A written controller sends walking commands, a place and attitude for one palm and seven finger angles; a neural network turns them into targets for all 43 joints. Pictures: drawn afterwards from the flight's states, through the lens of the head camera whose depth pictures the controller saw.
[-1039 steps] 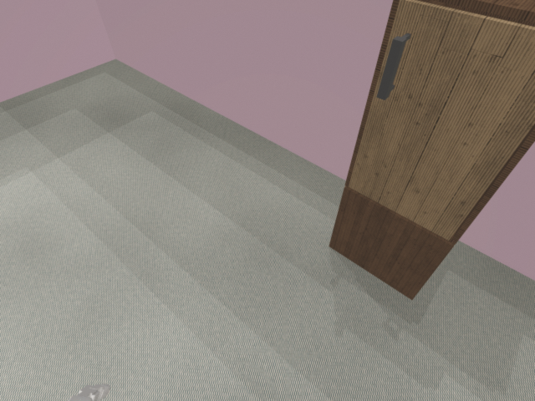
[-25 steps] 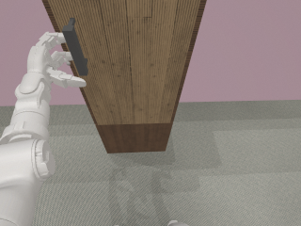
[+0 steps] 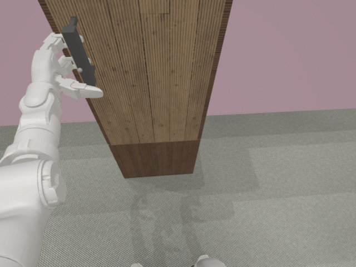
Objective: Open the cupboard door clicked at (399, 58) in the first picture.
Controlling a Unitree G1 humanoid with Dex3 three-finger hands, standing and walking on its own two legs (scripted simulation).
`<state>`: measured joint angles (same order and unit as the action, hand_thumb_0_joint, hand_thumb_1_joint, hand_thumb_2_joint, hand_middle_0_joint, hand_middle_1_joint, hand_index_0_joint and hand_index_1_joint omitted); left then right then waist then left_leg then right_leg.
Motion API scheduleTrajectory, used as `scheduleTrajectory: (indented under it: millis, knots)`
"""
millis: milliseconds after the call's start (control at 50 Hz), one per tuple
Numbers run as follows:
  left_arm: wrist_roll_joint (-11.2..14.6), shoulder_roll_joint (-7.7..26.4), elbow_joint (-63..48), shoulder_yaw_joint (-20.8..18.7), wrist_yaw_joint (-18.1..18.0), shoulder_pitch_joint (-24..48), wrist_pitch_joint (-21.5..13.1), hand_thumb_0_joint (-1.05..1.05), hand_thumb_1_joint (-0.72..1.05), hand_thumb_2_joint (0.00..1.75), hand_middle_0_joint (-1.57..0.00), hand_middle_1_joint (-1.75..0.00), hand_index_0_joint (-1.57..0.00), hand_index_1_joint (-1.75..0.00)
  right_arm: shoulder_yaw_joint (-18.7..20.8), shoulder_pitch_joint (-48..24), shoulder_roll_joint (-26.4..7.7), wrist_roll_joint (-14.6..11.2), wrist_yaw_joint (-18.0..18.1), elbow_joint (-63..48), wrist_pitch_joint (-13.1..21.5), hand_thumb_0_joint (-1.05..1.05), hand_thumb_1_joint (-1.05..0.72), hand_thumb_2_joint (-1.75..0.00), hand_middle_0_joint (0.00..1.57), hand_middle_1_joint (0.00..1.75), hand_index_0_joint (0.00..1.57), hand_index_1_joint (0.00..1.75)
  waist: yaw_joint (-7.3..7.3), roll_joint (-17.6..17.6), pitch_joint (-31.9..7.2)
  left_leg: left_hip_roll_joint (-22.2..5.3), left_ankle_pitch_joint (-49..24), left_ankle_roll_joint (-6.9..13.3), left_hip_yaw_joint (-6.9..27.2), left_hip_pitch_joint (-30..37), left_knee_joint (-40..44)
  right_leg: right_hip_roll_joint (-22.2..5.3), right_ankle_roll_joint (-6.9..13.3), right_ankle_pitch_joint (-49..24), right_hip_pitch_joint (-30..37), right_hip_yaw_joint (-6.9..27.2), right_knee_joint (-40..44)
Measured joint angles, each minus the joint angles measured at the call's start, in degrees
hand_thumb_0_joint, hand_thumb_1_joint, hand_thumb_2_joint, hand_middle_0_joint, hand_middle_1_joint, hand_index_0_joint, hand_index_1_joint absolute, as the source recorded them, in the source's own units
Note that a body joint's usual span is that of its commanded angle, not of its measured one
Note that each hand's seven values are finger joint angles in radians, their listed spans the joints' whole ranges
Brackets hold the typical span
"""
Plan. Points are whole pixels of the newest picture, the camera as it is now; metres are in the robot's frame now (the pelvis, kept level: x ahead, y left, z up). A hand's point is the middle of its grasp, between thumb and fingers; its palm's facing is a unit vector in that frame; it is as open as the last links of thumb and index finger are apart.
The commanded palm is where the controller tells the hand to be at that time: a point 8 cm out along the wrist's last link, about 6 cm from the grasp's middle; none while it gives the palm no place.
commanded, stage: slide the fingers in behind the handle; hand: left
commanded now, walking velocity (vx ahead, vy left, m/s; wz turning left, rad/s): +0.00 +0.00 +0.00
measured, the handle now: (82, 53) +0.57 +0.16 +0.14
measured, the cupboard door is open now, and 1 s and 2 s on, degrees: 0 0 37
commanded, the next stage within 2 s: close the thumb around the handle in 0.12 s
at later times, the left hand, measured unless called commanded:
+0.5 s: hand (80, 68) +0.53 +0.16 +0.14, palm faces -0.02 -1.00 -0.01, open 11.6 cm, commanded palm +0.50 +0.21 +0.14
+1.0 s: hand (90, 71) +0.52 +0.14 +0.14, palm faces -0.03 -1.00 +0.00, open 5.7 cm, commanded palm +0.49 +0.21 +0.14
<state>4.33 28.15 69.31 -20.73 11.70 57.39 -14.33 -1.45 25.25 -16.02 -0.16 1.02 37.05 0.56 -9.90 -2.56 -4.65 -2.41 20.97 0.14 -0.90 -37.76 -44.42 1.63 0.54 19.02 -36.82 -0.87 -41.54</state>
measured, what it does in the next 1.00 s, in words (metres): stands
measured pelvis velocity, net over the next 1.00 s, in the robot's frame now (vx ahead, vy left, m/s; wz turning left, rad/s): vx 0.01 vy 0.00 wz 0.00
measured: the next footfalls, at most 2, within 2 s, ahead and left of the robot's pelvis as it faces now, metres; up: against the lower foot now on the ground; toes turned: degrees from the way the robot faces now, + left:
none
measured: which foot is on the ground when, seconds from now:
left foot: down 0.00-1.00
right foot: down 0.00-1.00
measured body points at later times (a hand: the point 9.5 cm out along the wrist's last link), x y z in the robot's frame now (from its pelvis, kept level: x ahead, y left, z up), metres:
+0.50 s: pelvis +0.01 +0.01 +0.00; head +0.10 +0.01 +0.44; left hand +0.52 +0.22 +0.14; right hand +0.01 -0.26 -0.12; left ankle +0.00 +0.12 -0.71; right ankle +0.01 -0.12 -0.71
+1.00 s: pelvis +0.01 +0.00 +0.00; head +0.08 +0.00 +0.44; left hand +0.51 +0.20 +0.14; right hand +0.02 -0.26 -0.12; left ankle +0.00 +0.12 -0.71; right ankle +0.01 -0.12 -0.71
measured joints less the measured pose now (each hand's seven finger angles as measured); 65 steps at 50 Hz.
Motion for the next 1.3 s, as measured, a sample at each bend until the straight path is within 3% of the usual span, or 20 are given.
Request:
scheduleTrajectory:
  millis: [100, 360, 500, 720, 860, 980, 1080, 1180, 1300]
  knots:
    - [0.97, -0.11, 0.43, 0.20, 0.93, 0.44, -0.23, -0.01, -0.50, 0.30, -0.30, -1.20, -0.30, -1.20, -0.10, 0.14, 0.02, -0.06, 0.03, 0.59, -0.02, 0.00, -0.90, -0.90, 0.20, 0.30, 0.20, 0.30, 0.37, 0.20, -0.13, 0.03, 0.09, 0.04, 0.14, 0.09, 0.09, -0.02, -0.04, 0.04, 0.24, -0.13, 0.28]
    - [0.59, -1.13, 0.09, 1.16, 0.09, 1.21, 0.09, -0.01, -0.42, 0.33, -0.30, -1.21, -0.31, -1.22, 0.18, -0.72, 0.04, 0.35, -0.14, 0.40, 0.31, 0.00, -0.90, -0.90, 0.20, 0.30, 0.20, 0.30, 0.26, 0.33, -0.18, 0.37, 0.73, 0.25, 0.48, -0.90, -0.51, -0.34, -0.30, 0.66, -0.42, -0.44, 0.01]
    - [0.57, -1.52, -0.84, 1.29, -0.21, 0.40, 0.31, -0.01, -0.15, 0.45, -0.33, -1.25, -0.34, -1.27, 0.14, -0.62, 0.40, 0.43, -0.52, 0.51, -0.14, 0.00, -0.90, -0.90, 0.20, 0.30, 0.20, 0.30, 0.63, 0.10, -0.71, 0.40, 1.18, 0.28, 0.43, -0.72, -0.53, -0.36, -0.36, 1.10, -0.27, -0.37, -0.01]
    - [1.28, -2.29, -2.24, 1.25, 0.46, -1.31, 0.84, 0.00, 0.43, 0.69, -0.36, -1.30, -0.38, -1.31, 0.18, -0.63, 0.58, 0.39, -0.65, 0.29, -0.74, 0.00, -0.90, -0.89, 0.20, 0.30, 0.20, 0.30, 1.09, -0.21, -1.09, 0.26, 1.45, 0.18, 0.40, 0.47, -0.09, -0.20, -0.27, 1.30, 0.89, -0.32, 0.47]
    - [0.96, -4.38, -2.31, 1.28, 0.68, -1.70, 0.79, 0.00, 0.64, 0.80, -0.39, -1.34, -0.39, -1.34, 0.16, -1.39, 0.48, 0.30, -0.52, 0.16, -1.07, 0.00, -0.90, -0.90, 0.20, 0.30, 0.20, 0.30, 1.12, -0.22, -1.05, 0.26, 1.25, 0.10, 0.43, 1.24, 0.09, -0.20, -0.16, 1.25, 1.55, -0.34, 0.40]
    - [-0.82, -3.55, -1.88, -0.63, -0.80, -1.80, 0.53, 0.00, 0.69, 0.83, -0.37, -1.35, -0.39, -1.35, -0.02, -2.16, 0.52, 0.28, -0.41, -1.10, -0.99, 0.00, -0.90, -0.90, 0.20, 0.30, 0.20, 0.30, 0.16, 0.03, -0.76, -0.01, 0.73, -0.05, -0.11, 1.26, 0.27, 0.06, 0.02, 0.77, 1.07, 0.20, 0.06]
    - [-0.34, -2.20, -0.71, -0.28, -1.09, -0.90, 0.10, 0.00, 0.70, 0.83, -0.37, -1.35, -0.38, -1.35, -0.09, -1.95, 0.42, -0.09, -0.12, -1.47, -0.82, 0.00, -0.90, -0.90, 0.20, 0.30, 0.20, 0.30, -0.41, 0.12, 0.04, -0.21, 0.35, -0.19, -0.14, 0.94, 0.19, 0.27, 0.17, 0.36, 0.70, 0.24, -0.06]
    - [1.24, -3.58, -3.47, 0.95, -2.07, -2.41, 0.41, 0.00, 0.71, 0.81, -0.35, -1.35, -0.36, -1.35, 0.45, -0.55, 0.10, -0.05, -0.37, -0.65, -0.56, 0.00, -0.90, -0.90, 0.20, 0.30, 0.20, 0.30, 0.50, -0.06, -0.21, -0.22, 0.04, -0.23, -0.25, 0.79, 0.56, 0.28, 0.21, 0.03, 0.48, 0.36, 0.27]
    - [2.96, -6.43, -10.51, 1.92, -2.19, -9.49, 1.07, 0.00, 0.72, 0.77, -0.35, -1.35, -0.35, -1.35, 1.02, 0.51, -0.04, -0.51, -0.61, -0.48, -1.13, 0.00, -0.90, -0.90, 0.20, 0.30, 0.20, 0.30, 1.71, -0.44, -1.40, -0.29, 0.27, -0.13, -1.03, 3.48, 1.97, 0.38, 0.14, 0.14, 2.75, 1.13, 1.39]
